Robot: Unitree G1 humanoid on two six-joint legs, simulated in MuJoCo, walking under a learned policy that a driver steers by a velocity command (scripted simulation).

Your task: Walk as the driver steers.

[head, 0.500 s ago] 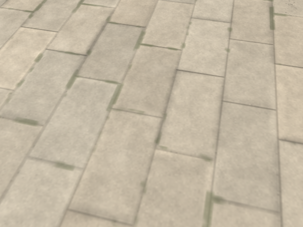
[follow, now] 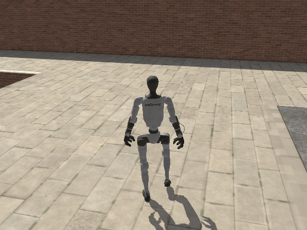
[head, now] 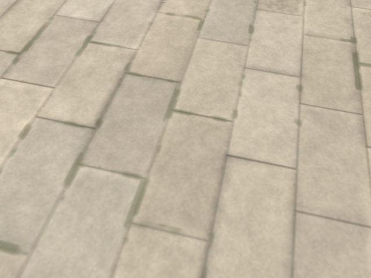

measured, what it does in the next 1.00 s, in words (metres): walks ahead, turning right: right foot, then left foot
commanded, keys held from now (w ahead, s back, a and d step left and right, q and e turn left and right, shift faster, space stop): e+shift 0.66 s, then shift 0.12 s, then q+shift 0.22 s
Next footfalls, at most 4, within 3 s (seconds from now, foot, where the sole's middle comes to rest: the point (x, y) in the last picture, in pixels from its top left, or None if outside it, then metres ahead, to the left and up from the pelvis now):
0.16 right None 0.35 -0.06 -0.78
0.82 left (178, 267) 0.50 0.04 -0.78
1.26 right None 0.37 -0.10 -0.78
1.76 left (176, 190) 0.81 0.05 -0.78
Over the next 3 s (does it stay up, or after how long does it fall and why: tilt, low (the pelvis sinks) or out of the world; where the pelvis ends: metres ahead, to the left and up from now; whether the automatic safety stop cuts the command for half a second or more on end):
stays up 1.17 -0.30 -0.04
